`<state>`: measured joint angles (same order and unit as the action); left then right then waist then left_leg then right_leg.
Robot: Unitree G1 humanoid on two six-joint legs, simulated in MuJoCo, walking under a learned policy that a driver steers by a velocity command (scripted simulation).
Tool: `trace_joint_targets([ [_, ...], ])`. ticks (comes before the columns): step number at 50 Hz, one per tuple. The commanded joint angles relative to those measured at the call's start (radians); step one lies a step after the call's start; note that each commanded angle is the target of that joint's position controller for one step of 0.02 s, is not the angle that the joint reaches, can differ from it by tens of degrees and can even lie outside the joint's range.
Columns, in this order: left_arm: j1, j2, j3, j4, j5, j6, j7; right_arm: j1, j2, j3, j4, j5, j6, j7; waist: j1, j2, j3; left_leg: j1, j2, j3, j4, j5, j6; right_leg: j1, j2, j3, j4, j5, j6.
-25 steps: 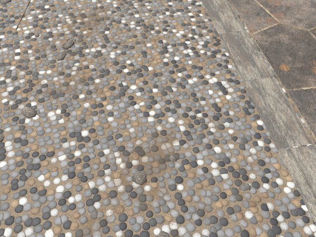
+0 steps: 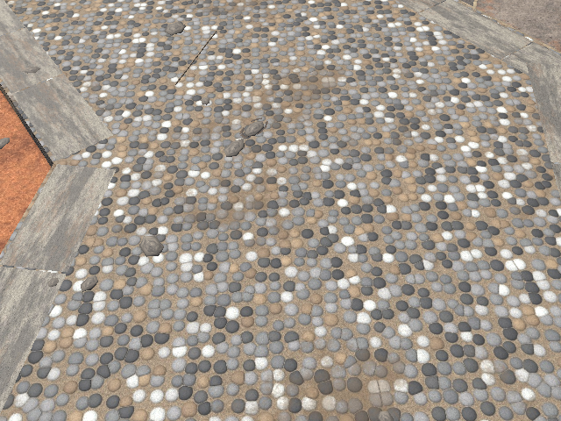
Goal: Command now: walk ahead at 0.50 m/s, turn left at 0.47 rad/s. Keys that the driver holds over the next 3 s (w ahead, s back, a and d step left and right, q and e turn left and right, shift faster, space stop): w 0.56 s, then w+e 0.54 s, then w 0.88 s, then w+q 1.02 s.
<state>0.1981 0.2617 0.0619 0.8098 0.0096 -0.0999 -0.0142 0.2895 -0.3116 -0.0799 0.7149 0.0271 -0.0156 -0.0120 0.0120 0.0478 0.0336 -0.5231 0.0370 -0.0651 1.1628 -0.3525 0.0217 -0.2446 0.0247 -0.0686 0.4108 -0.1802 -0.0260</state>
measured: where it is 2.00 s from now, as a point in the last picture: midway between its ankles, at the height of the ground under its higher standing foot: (321, 210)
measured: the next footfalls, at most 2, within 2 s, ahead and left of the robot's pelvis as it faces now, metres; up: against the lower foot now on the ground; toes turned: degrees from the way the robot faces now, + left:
left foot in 0.32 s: +0.33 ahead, +0.17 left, +0.00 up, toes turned +6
right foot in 0.84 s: +0.65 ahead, -0.06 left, +0.00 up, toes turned -3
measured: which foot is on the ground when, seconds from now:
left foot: up 0.00-0.30, down 0.32-0.84, up 0.86-1.00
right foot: down 0.00-0.34, up 0.36-0.82, down 0.84-1.00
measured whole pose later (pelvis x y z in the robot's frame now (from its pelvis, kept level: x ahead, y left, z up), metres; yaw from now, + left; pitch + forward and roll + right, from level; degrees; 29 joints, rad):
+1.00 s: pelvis +0.56 +0.02 +0.00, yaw -7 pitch +2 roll +0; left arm 0.22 0.29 0.06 0.79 -0.01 -0.06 -0.04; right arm 0.23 -0.28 -0.05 0.78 0.00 -0.11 0.00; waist 0.01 0.01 0.05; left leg -0.43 0.04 -0.04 1.15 -0.37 0.00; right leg -0.34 0.10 0.01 0.47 -0.16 -0.10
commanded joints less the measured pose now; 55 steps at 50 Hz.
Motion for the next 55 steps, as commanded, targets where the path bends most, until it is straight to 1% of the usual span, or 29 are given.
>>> trace_joint_targets([
  [1, 0.003, 0.126, 0.028, -0.026, -0.003, -0.023, 0.0, -0.014, -0.034, -0.01, -0.088, -0.004, -0.007, 0.002, 0.001, -0.136, -0.012, -0.153, 0.075, -0.053, -0.07, 0.072, -0.007, 0.105, -0.28, 0.25, -0.263, 0.065, -0.173],
  [3, 0.019, 0.149, 0.034, -0.009, -0.006, -0.024, -0.002, -0.048, -0.023, -0.002, -0.097, -0.01, -0.012, 0.005, 0.005, -0.113, -0.011, -0.171, 0.074, -0.054, -0.181, 0.153, -0.014, 0.132, -0.283, 0.198, -0.278, 0.142, -0.188],
  [7, 0.045, 0.176, 0.036, 0.014, -0.024, -0.009, 0.001, -0.177, -0.002, 0.018, -0.122, -0.014, -0.036, 0.03, 0.042, -0.104, 0.014, -0.103, 0.059, 0.028, -0.445, 0.338, -0.012, 0.14, -0.242, 0.074, -0.284, 0.22, -0.162],
  [11, 0.133, 0.21, 0.041, 0.062, -0.039, 0.014, 0.002, -0.287, -0.014, 0.021, -0.16, -0.006, -0.043, 0.047, 0.069, -0.115, 0.041, -0.082, 0.036, 0.063, -0.57, 0.307, 0.007, 0.237, -0.289, 0.073, -0.257, 0.253, -0.149],
  [13, 0.139, 0.227, 0.044, 0.077, -0.046, 0.028, 0.004, -0.282, -0.039, 0.013, -0.167, -0.009, -0.044, 0.05, 0.042, -0.134, 0.029, -0.035, 0.013, 0.081, -0.614, 0.236, 0.035, 0.291, -0.31, 0.067, -0.199, 0.384, -0.133],
  [14, 0.128, 0.236, 0.045, 0.081, -0.049, 0.034, 0.007, -0.226, -0.061, 0.001, -0.153, -0.014, -0.045, 0.05, -0.002, -0.143, -0.01, 0.067, -0.015, 0.104, -0.644, 0.226, 0.055, 0.297, -0.301, 0.045, -0.12, 0.54, -0.117],
  [15, 0.119, 0.228, 0.039, 0.084, -0.05, 0.039, 0.01, -0.095, -0.095, -0.021, -0.111, -0.018, -0.043, 0.046, -0.077, -0.133, -0.09, 0.265, -0.047, 0.13, -0.685, 0.266, 0.083, 0.259, -0.265, 0.001, 0.035, 0.665, -0.091],
  [16, 0.121, 0.193, 0.023, 0.076, -0.036, 0.037, 0.014, 0.067, -0.152, -0.048, -0.063, -0.019, -0.038, 0.034, -0.147, -0.106, -0.196, 0.533, -0.003, 0.073, -0.656, 0.289, 0.116, 0.113, -0.218, -0.033, 0.251, 0.57, -0.052],
  [17, 0.184, 0.089, -0.014, 0.032, -0.006, 0.021, 0.007, 0.178, -0.263, -0.068, -0.047, -0.037, -0.032, 0.021, -0.135, 0.121, -0.343, 0.908, 0.268, -0.364, -0.674, 0.192, 0.257, -0.279, -0.084, -0.056, 0.652, 0.109, 0.017],
  [18, 0.184, 0.1, -0.016, 0.047, -0.015, -0.002, 0.002, 0.184, -0.223, -0.054, -0.048, -0.021, -0.034, 0.023, -0.13, 0.181, -0.444, 0.943, 0.367, -0.67, -0.826, 0.126, 0.33, -0.422, -0.011, 0.102, 0.837, -0.401, 0.024],
  [19, 0.113, 0.178, 0.008, 0.024, -0.049, -0.014, -0.005, 0.123, -0.165, -0.032, -0.048, -0.021, -0.04, 0.028, -0.127, 0.118, -0.301, 0.839, 0.331, -0.543, -0.842, 0.092, 0.286, -0.52, -0.074, 0.142, 0.9, -0.366, 0.01],
  [20, 0.051, 0.175, 0.006, 0.007, -0.057, -0.019, -0.007, 0.061, -0.13, -0.021, -0.053, -0.02, -0.044, 0.029, -0.104, 0.084, -0.188, 0.7, 0.28, -0.394, -0.857, 0.138, 0.252, -0.53, -0.119, 0.118, 0.866, -0.282, -0.002],
  [21, 0.03, 0.162, 0.007, 0.009, -0.041, -0.017, -0.002, 0.001, -0.102, -0.012, -0.052, -0.023, -0.048, 0.033, -0.07, 0.035, -0.116, 0.569, 0.236, -0.299, -0.89, 0.2, 0.231, -0.498, -0.15, 0.108, 0.798, -0.208, 0.001],
  [22, 0.043, 0.159, 0.013, 0.017, -0.029, -0.006, 0.0, -0.041, -0.072, -0.003, -0.056, -0.029, -0.055, 0.035, -0.035, 0.048, -0.085, 0.474, 0.204, -0.236, -0.925, 0.262, 0.215, -0.435, -0.176, 0.119, 0.743, -0.152, 0.006],
  [26, 0.049, 0.105, 0.003, 0.021, -0.018, 0.032, 0.004, -0.06, -0.088, -0.01, -0.029, -0.029, -0.08, 0.032, 0.014, 0.028, -0.042, 0.35, 0.184, -0.128, -1.022, 0.368, 0.238, -0.389, -0.183, 0.115, 0.63, -0.024, 0.044],
  [28, -0.022, 0.098, -0.001, -0.001, -0.01, 0.032, 0.004, -0.033, -0.099, -0.013, -0.006, -0.029, -0.082, 0.023, -0.003, 0.009, -0.015, 0.36, 0.173, -0.084, -1.038, 0.382, 0.23, -0.428, -0.181, 0.117, 0.505, 0.086, 0.057],
  [32, -0.134, 0.073, -0.016, -0.023, -0.024, 0.025, -0.016, 0.003, -0.124, -0.019, 0.033, -0.032, -0.082, 0.011, -0.049, 0.009, 0.02, 0.373, 0.155, 0.04, -1.063, 0.348, 0.182, -0.379, -0.139, 0.085, 0.272, 0.295, 0.044],
  [38, -0.233, 0.092, -0.015, -0.089, -0.028, 0.024, -0.046, 0.055, -0.138, -0.031, 0.098, -0.018, -0.061, 0.0, -0.075, -0.003, 0.049, 0.596, 0.235, 0.105, -0.987, 0.431, 0.139, -0.436, -0.102, 0.09, 0.158, 0.195, -0.023],
  [40, -0.188, 0.115, -0.003, -0.094, -0.024, 0.024, -0.054, 0.035, -0.157, -0.036, 0.097, -0.017, -0.046, -0.008, -0.042, 0.025, 0.007, 0.637, 0.234, 0.137, -0.875, 0.72, 0.112, -0.348, -0.056, 0.036, 0.157, 0.093, -0.056],
  [42, 0.045, 0.191, 0.044, -0.04, -0.024, 0.03, -0.045, 0.02, -0.155, -0.032, 0.082, -0.023, -0.025, -0.023, 0.075, 0.013, -0.139, 0.568, 0.168, 0.211, -0.533, 0.964, 0.056, -0.017, 0.033, -0.016, 0.129, 0.086, -0.105],
  [43, 0.201, 0.282, 0.074, -0.019, -0.027, 0.038, -0.029, 0.052, -0.121, -0.013, 0.054, -0.045, -0.028, -0.031, 0.118, -0.127, -0.257, 0.325, 0.117, 0.228, -0.204, 0.666, 0.011, 0.285, -0.132, 0.249, 0.133, 0.125, -0.178],
  [44, 0.2, 0.333, 0.079, -0.022, -0.04, 0.035, -0.034, 0.157, 0.01, 0.029, 0.028, -0.061, -0.058, -0.008, 0.019, -0.346, -0.357, -0.104, -0.104, 0.111, 0.103, -0.191, -0.052, 0.599, -0.338, 0.806, -0.006, -0.118, -0.369],
  [45, 0.214, 0.241, 0.055, -0.034, -0.041, 0.031, -0.033, 0.057, -0.084, 0.014, 0.032, -0.022, -0.094, 0.008, 0.093, -0.226, -0.372, -0.214, -0.066, -0.05, 0.186, -0.212, -0.027, 0.629, -0.335, 0.861, -0.104, -0.221, -0.34],
  [46, 0.172, 0.208, 0.047, -0.041, -0.033, 0.027, -0.027, -0.033, -0.119, 0.005, 0.001, 0.008, -0.116, 0.017, 0.099, -0.182, -0.241, -0.276, -0.024, -0.042, 0.17, -0.122, -0.006, 0.529, -0.31, 0.726, -0.116, -0.162, -0.301],
  [47, 0.118, 0.198, 0.044, -0.058, -0.028, 0.024, -0.023, -0.078, -0.111, 0.009, -0.008, -0.001, -0.129, 0.011, 0.073, -0.083, -0.17, -0.252, 0.018, -0.032, 0.106, -0.046, 0.002, 0.397, -0.275, 0.628, -0.119, -0.066, -0.277],
  [48, 0.066, 0.172, 0.036, -0.073, -0.023, 0.025, -0.019, -0.099, -0.115, 0.002, -0.01, -0.025, -0.13, 0.004, 0.04, -0.051, -0.114, -0.199, 0.045, -0.028, 0.022, -0.002, -0.005, 0.267, -0.246, 0.549, -0.134, 0.047, -0.267],
  [49, 0.038, 0.154, 0.029, -0.09, -0.01, 0.025, -0.015, -0.088, -0.115, -0.003, -0.013, -0.034, -0.122, 0.003, 0.006, -0.074, -0.104, -0.13, 0.061, -0.037, -0.017, 0.025, -0.012, 0.185, -0.223, 0.509, -0.154, 0.13, -0.267],
  [51, 0.026, 0.152, 0.029, -0.103, -0.014, 0.027, -0.006, -0.066, -0.092, -0.002, -0.015, -0.041, -0.102, 0.002, -0.022, -0.091, -0.086, -0.09, 0.067, -0.025, -0.102, 0.033, -0.038, 0.104, -0.203, 0.456, -0.185, 0.204, -0.276],
  [55, 0.07, 0.196, 0.044, -0.099, -0.026, 0.029, 0.019, -0.178, -0.049, 0.013, -0.051, -0.045, -0.087, 0.0, 0.006, -0.094, -0.035, -0.075, 0.036, 0.005, -0.365, 0.255, -0.086, 0.002, -0.141, 0.349, -0.206, 0.234, -0.239],
])
Over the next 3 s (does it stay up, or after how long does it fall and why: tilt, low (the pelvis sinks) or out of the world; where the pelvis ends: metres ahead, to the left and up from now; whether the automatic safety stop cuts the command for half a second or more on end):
stays up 1.70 -0.14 -0.01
